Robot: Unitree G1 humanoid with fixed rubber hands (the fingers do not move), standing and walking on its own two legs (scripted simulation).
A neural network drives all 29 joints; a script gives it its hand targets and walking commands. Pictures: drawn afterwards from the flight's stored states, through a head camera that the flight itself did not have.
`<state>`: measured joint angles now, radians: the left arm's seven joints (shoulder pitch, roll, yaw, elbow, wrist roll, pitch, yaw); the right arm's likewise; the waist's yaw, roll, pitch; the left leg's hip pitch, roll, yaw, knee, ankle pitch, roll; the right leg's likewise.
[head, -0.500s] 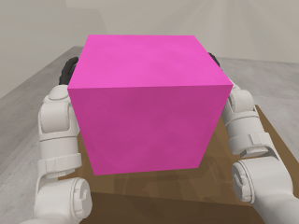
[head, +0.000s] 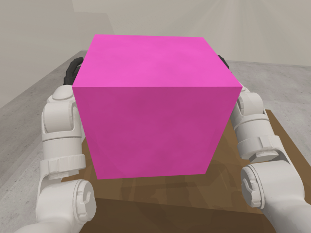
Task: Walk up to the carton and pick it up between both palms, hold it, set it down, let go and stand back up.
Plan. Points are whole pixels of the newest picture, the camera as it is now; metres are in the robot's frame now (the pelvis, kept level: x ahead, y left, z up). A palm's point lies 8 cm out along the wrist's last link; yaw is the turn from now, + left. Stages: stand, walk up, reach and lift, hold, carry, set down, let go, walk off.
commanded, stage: hold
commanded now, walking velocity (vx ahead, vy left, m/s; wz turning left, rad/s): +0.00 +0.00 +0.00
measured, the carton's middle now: (151, 106) +0.34 +0.00 +0.22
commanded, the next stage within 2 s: none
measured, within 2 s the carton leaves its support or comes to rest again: neither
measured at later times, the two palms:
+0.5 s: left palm (71, 91) +0.36 +0.19 +0.25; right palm (219, 82) +0.38 -0.17 +0.26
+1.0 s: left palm (73, 89) +0.36 +0.19 +0.26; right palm (221, 83) +0.37 -0.17 +0.26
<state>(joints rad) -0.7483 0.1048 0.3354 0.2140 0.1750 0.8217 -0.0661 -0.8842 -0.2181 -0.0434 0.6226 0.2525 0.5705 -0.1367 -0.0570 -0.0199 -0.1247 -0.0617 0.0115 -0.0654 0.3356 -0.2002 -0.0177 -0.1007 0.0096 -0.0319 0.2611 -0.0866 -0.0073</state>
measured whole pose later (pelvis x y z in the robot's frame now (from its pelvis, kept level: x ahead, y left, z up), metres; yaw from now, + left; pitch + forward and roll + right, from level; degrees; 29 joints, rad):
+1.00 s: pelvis +0.00 +0.00 +0.00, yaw +0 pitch -4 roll -1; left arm -0.73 0.11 0.32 0.17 0.18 0.84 -0.06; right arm -0.87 -0.22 -0.04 0.60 0.26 0.58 -0.14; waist -0.06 -0.02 -0.12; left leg -0.06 0.01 -0.06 0.34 -0.20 -0.02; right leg -0.09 0.01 -0.02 0.26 -0.09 -0.01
